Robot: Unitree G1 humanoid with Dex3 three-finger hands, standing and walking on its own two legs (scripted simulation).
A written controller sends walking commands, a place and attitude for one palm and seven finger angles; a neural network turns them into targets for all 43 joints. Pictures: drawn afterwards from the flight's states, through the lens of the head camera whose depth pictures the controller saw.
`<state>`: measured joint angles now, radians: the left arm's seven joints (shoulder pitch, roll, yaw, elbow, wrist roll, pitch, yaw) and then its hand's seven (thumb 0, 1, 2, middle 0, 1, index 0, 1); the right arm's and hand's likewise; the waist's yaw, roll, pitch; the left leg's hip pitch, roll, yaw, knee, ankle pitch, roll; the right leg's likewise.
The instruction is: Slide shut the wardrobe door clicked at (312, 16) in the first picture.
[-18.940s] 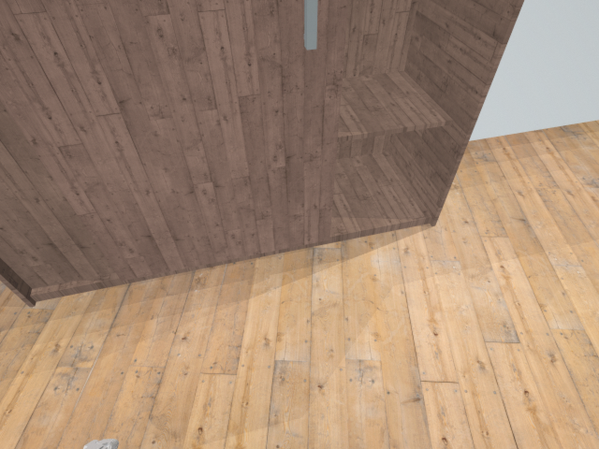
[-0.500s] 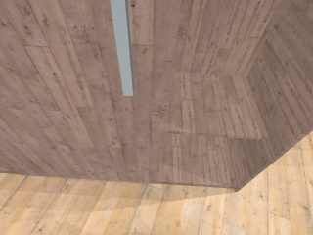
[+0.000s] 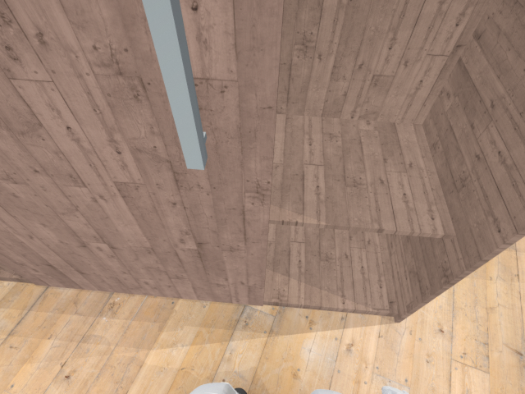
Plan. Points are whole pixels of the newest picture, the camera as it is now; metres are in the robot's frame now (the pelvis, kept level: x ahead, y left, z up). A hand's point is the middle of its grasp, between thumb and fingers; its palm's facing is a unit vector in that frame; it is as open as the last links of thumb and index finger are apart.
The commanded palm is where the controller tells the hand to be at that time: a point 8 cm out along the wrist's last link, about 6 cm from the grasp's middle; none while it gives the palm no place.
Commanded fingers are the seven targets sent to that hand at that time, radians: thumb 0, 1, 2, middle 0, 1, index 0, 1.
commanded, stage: come to a stop and stand still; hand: left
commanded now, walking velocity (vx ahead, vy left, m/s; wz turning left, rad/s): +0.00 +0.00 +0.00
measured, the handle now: (180, 55) +0.42 +0.14 +0.27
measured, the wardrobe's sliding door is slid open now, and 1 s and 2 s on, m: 0.49 0.49 0.49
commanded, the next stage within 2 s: look again from close up in 1.04 s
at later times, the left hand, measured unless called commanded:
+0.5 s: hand out of the picture -0.03 +0.17 -0.17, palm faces +0.03 -0.97 -0.23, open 7.4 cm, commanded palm none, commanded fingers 0.00 0.90 0.90 -0.20 -0.30 -0.20 -0.30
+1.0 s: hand out of the picture -0.13 +0.14 -0.17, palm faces +0.07 -0.99 -0.15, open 7.3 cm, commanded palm none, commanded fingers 0.00 0.90 0.90 -0.20 -0.30 -0.20 -0.30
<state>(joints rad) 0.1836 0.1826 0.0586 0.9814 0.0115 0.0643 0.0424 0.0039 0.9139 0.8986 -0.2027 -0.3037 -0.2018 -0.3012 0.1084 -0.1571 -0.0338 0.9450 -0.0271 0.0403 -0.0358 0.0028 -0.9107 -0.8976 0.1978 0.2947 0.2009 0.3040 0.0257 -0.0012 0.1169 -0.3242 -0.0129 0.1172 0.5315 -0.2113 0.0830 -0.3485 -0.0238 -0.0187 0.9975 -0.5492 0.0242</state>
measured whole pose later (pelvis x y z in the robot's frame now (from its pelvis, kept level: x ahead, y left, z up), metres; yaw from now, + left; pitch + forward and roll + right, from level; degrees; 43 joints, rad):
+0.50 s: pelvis -0.06 -0.01 +0.00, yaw +0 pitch -2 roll +0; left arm 0.36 0.16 0.00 0.95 0.02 0.02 0.04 0.00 0.91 0.90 -0.20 -0.30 -0.20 -0.30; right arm 0.39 -0.18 -0.03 1.01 -0.02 0.05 0.00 0.01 -0.91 -0.90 0.19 0.29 0.20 0.30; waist -0.02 0.02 -0.02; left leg -0.38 -0.01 0.10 0.54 -0.19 0.05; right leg -0.23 -0.01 0.01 0.61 -0.37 -0.01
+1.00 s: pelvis -0.08 -0.01 +0.00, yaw +1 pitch -2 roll -1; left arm 0.43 0.10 -0.02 1.12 0.02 -0.01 0.04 0.00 0.91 0.90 -0.20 -0.30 -0.20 -0.30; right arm 0.29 -0.15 -0.02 1.11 -0.01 0.01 -0.02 0.02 -0.92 -0.90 0.20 0.29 0.20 0.30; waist 0.02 0.01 -0.01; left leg -0.34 -0.03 0.06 0.42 -0.10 0.05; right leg -0.20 0.00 0.01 0.50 -0.28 0.01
